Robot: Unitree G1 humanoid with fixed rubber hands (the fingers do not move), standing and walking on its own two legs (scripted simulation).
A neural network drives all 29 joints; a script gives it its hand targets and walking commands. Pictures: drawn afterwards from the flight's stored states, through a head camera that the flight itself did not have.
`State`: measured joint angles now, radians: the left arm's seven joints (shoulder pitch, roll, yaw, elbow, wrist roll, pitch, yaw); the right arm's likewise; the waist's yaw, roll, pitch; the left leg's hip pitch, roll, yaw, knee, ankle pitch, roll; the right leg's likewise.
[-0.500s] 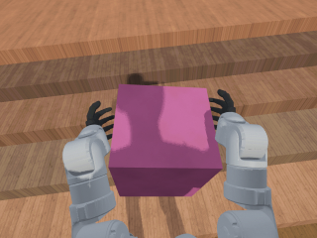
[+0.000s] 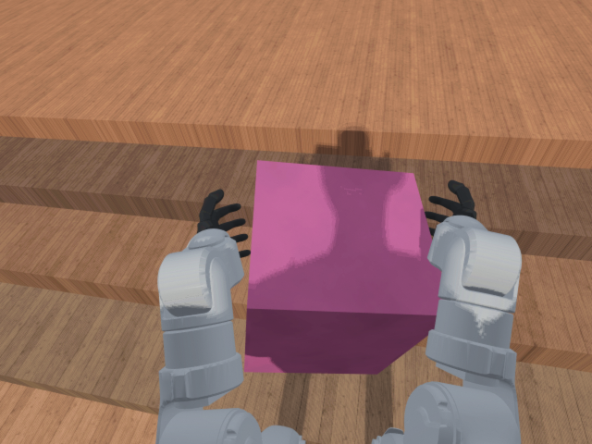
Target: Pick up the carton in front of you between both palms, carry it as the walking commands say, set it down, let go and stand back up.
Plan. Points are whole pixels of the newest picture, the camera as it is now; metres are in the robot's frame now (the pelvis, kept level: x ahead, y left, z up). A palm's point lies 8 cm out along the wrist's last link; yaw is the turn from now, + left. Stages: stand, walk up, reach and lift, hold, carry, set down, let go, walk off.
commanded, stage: carry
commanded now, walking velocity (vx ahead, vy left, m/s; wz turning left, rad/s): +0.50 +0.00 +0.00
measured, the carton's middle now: (323, 278) +0.34 +0.03 +0.03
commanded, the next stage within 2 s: none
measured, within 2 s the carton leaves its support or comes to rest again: neither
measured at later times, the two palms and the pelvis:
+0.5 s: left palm (270, 39) +0.63 +0.13 +0.25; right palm (479, 27) +0.61 -0.17 +0.27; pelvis +0.29 +0.02 +0.08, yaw +0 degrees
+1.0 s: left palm out of the picture +0.90 +0.17 +0.34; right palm out of the picture +0.92 -0.12 +0.35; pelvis +0.58 +0.02 +0.18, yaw +0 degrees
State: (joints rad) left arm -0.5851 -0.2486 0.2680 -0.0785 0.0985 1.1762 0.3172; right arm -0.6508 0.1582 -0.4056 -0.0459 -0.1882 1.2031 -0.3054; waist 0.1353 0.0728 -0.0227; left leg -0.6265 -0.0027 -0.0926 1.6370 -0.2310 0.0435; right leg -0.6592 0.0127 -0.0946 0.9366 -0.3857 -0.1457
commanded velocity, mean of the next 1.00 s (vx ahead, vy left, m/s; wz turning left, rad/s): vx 0.50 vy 0.00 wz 0.00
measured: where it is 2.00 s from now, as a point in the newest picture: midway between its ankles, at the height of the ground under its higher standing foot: (353, 116)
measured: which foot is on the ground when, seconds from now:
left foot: up 0.00-0.40, down 0.42-1.00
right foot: down 0.00-0.46, up 0.48-1.00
